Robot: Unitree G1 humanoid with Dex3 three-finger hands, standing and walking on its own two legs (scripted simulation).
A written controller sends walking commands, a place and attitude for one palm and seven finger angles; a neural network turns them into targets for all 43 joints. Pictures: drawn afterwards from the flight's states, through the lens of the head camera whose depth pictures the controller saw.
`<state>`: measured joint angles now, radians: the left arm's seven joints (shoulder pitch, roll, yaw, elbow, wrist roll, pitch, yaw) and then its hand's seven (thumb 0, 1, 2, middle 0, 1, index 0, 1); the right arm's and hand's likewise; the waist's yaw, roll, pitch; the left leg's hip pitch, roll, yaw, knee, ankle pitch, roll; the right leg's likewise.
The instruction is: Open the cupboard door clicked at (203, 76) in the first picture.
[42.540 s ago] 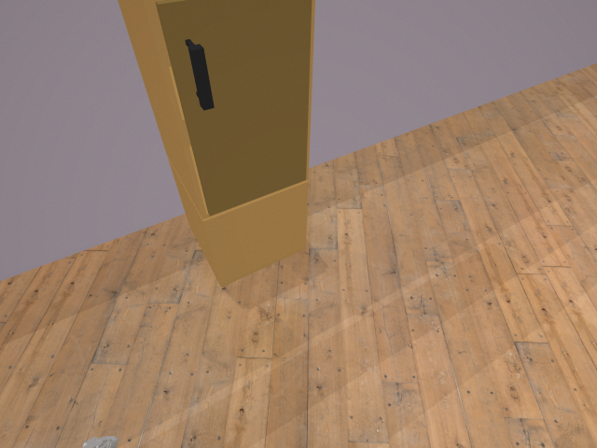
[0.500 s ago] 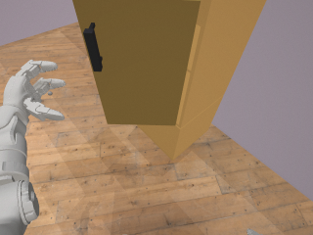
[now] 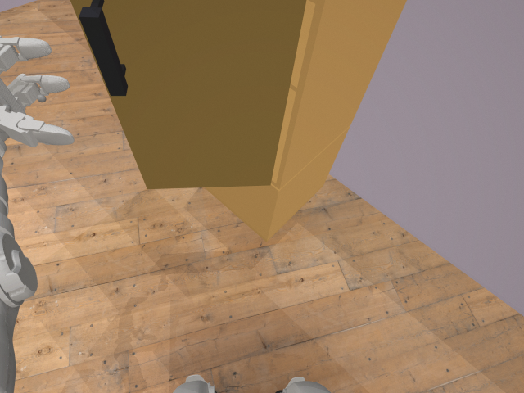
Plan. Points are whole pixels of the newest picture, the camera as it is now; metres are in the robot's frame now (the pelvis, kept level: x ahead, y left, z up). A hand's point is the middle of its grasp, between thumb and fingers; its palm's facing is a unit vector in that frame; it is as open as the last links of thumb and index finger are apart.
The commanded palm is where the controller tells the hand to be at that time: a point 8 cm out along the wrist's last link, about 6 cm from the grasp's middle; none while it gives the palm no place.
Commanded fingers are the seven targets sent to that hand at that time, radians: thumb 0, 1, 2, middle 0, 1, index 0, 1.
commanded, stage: move the hooked fingers beside the handle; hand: left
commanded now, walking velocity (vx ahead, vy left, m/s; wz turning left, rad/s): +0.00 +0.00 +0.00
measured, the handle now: (108, 47) +0.62 +0.21 +0.14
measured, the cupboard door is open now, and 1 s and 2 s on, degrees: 48 48 48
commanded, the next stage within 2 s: none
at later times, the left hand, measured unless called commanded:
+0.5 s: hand (57, 57) +0.58 +0.27 +0.15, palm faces +0.00 -1.00 +0.01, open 14.0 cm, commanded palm +0.57 +0.31 +0.14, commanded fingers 0.00 -0.50 0.30 -0.30 -1.20 -0.30 -1.20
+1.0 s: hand (55, 63) +0.57 +0.27 +0.14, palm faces +0.01 -1.00 +0.00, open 14.0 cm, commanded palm +0.57 +0.30 +0.13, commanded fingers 0.00 -0.50 0.30 -0.30 -1.20 -0.30 -1.20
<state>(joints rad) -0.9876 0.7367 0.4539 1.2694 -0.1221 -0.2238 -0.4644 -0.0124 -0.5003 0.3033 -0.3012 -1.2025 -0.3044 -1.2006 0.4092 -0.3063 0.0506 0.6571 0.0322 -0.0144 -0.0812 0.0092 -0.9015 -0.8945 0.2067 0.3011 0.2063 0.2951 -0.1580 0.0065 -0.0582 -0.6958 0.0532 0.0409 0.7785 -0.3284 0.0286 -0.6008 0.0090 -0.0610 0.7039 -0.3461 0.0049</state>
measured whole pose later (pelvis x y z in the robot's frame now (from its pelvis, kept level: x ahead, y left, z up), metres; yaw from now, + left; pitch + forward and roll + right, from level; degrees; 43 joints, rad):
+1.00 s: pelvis +0.03 +0.01 -0.01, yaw -1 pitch +22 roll -5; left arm -1.13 0.84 0.47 1.29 -0.04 -0.17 -0.44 -0.01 -0.50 0.30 -0.30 -1.20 -0.30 -1.20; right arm 0.48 -0.27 0.05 0.62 -0.01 0.10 -0.03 0.00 -0.90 -0.89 0.21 0.30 0.21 0.30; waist -0.23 0.03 -0.09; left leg -0.83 0.07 0.02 0.85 -0.40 0.04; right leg -0.70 0.04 -0.07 0.69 -0.37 0.02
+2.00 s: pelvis +0.03 +0.01 -0.01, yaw -2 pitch +22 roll -6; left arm -1.16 0.88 0.49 1.33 -0.02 -0.19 -0.41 -0.01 -0.50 0.30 -0.30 -1.20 -0.30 -1.20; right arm 0.50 -0.27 0.07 0.62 -0.01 0.08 -0.03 0.00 -0.90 -0.89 0.21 0.30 0.21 0.30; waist -0.25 0.04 -0.09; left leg -0.87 0.08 0.02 0.88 -0.40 0.04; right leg -0.74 0.04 -0.06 0.73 -0.37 0.02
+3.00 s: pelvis +0.02 +0.00 -0.01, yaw -1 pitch +21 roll -4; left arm -1.18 0.76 0.43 1.33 -0.03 -0.21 -0.31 -0.01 -0.50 0.30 -0.30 -1.20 -0.30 -1.20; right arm 0.50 -0.29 0.04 0.65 -0.01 0.04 -0.02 0.00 -0.90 -0.89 0.21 0.30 0.21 0.29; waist -0.25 0.04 -0.08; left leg -0.85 0.08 0.01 0.86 -0.38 0.02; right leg -0.74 0.04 -0.07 0.74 -0.37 0.00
